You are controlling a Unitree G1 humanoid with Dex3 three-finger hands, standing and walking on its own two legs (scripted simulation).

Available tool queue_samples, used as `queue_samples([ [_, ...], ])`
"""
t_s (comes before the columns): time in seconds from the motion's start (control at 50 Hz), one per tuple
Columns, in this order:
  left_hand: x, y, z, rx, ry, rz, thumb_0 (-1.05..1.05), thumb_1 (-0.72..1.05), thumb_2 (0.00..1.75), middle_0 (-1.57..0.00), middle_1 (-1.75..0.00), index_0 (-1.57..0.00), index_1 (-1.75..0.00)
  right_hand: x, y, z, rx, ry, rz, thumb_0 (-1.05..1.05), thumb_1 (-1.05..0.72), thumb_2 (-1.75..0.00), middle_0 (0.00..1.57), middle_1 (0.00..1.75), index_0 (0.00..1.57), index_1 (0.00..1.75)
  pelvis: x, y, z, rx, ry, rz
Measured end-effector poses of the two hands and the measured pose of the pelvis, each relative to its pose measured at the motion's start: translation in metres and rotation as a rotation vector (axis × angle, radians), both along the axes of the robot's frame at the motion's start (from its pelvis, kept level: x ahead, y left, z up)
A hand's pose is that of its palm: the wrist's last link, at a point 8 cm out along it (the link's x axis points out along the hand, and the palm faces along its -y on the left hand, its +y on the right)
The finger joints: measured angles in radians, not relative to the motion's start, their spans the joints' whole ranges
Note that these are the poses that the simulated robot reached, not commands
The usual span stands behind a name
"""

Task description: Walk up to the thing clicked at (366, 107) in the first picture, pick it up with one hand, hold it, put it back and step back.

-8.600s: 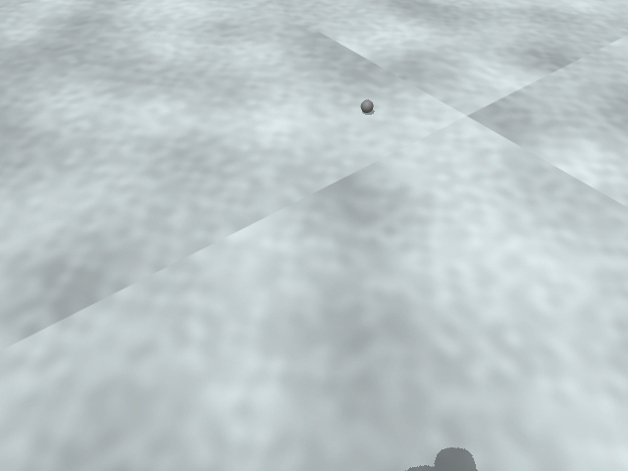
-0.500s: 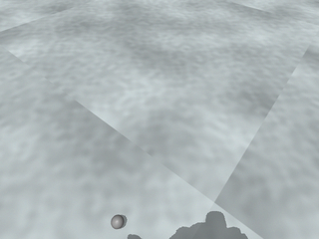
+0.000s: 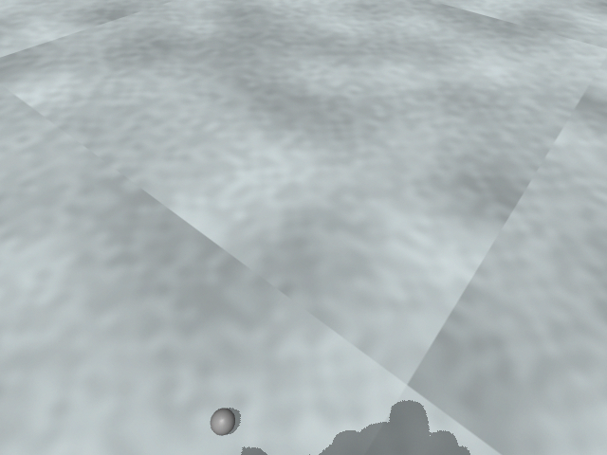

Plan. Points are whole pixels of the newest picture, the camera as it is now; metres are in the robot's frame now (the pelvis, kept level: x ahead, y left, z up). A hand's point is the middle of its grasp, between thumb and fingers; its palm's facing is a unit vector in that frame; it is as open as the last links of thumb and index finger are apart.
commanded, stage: stand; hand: left
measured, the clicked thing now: (222, 421) +0.35 +0.23 -0.75
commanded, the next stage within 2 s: walk up in 0.48 s
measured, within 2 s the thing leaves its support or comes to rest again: neither
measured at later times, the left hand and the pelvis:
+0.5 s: hand out of the picture +0.07 +0.26 -0.16, palm faces -0.03 -0.94 -0.34, open 7.3 cm; pelvis +0.00 +0.00 +0.00, yaw +0 degrees
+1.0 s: hand out of the picture +0.03 +0.33 -0.19, palm faces -0.02 -0.93 -0.38, open 7.3 cm; pelvis -0.10 +0.05 -0.03, yaw +2 degrees
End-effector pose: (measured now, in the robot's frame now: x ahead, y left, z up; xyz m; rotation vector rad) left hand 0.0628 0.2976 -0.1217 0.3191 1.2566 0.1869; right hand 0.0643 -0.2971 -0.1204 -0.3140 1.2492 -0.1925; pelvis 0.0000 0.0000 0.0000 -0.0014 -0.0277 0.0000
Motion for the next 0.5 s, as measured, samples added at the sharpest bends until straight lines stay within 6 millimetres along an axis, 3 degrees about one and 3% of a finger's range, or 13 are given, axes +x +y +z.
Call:
queue_samples([
  [0.5, 0.0054, 0.0023, 0.0005, 0.002, -0.005, 0.005, 0.00, 0.91, 0.90, -0.20, -0.30, -0.21, -0.30, 0.0081, 0.0029, -0.0007, 0.004, -0.009, 0.003, 0.01, -0.90, -0.90, 0.20, 0.30, 0.20, 0.30, 0.0033, 0.0019, -0.0006, 0.001, 0.004, 0.000],
])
